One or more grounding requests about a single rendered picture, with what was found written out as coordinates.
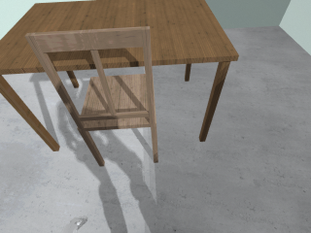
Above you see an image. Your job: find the table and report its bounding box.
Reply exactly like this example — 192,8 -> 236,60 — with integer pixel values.
0,0 -> 239,151

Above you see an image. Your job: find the robot left hand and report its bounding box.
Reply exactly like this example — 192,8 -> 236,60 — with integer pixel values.
61,216 -> 88,233

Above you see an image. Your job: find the chair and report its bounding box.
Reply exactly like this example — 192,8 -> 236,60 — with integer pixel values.
24,26 -> 158,167

